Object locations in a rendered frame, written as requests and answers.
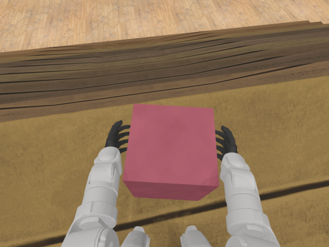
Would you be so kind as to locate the left robot upper arm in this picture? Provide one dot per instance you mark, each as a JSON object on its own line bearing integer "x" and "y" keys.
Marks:
{"x": 94, "y": 237}

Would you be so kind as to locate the right robot forearm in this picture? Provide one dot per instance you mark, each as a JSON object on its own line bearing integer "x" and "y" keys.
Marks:
{"x": 245, "y": 214}

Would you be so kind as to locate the left robot shin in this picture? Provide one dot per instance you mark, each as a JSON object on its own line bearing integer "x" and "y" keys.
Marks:
{"x": 138, "y": 228}

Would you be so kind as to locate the right robot upper arm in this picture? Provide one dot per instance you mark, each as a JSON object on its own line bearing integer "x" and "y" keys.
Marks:
{"x": 243, "y": 240}

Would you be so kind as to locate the left robot thigh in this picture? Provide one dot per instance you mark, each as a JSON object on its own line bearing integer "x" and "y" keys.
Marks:
{"x": 136, "y": 239}

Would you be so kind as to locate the carton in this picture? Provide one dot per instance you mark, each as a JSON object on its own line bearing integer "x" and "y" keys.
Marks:
{"x": 171, "y": 153}

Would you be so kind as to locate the left robot forearm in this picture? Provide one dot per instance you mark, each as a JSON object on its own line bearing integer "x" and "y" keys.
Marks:
{"x": 99, "y": 202}

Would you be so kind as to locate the left robot hand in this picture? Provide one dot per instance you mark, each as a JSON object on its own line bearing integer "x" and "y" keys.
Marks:
{"x": 114, "y": 136}

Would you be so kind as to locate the right robot hand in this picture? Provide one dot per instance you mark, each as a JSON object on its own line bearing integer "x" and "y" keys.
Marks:
{"x": 228, "y": 143}

